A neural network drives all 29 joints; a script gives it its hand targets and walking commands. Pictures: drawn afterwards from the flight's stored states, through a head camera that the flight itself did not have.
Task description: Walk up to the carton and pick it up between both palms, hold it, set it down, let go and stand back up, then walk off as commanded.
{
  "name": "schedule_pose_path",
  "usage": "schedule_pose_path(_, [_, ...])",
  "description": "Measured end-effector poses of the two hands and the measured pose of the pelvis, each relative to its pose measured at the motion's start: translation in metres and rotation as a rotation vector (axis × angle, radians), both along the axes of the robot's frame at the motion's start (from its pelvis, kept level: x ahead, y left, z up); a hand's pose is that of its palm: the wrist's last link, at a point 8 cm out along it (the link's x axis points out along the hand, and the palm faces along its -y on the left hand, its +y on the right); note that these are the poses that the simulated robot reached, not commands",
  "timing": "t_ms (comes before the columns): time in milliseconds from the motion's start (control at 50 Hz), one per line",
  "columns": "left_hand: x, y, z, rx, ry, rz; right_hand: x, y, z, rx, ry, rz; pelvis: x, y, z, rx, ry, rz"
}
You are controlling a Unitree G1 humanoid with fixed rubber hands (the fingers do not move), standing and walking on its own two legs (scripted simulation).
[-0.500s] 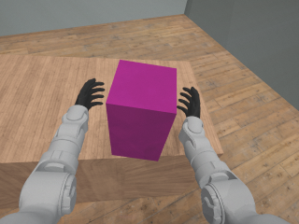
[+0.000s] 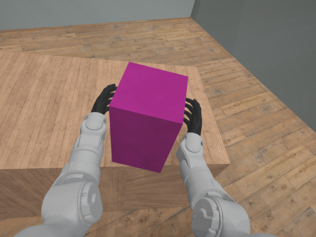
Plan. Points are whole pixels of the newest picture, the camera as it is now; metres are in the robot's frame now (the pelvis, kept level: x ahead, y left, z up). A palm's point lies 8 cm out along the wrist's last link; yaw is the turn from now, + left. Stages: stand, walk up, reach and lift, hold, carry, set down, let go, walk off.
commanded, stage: reach and lift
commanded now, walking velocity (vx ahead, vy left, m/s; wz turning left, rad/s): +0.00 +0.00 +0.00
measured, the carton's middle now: (146, 123) +0.42 +0.01 +0.01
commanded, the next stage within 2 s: none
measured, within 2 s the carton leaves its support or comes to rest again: leaves its support in 1.64 s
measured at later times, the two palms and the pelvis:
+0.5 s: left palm (101, 111) +0.41 +0.14 +0.06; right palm (194, 131) +0.36 -0.11 +0.06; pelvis +0.00 +0.00 +0.00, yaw +0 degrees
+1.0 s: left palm (101, 111) +0.41 +0.14 +0.06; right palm (193, 132) +0.36 -0.11 +0.06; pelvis +0.00 +0.00 +0.00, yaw +0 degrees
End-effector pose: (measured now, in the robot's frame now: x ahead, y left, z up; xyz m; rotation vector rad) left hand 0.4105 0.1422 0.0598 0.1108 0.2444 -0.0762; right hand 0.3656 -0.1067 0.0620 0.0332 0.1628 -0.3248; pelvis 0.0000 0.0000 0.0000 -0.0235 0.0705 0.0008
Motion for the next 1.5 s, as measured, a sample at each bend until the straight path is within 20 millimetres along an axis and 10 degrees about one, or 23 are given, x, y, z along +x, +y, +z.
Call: schedule_pose_path(1500, [-0.010, -0.014, -0.002, -0.034, 0.001, 0.040, -0.006, -0.014, -0.003, -0.016, -0.047, 0.027, -0.003, -0.003, 0.003, 0.005, 0.010, -0.004])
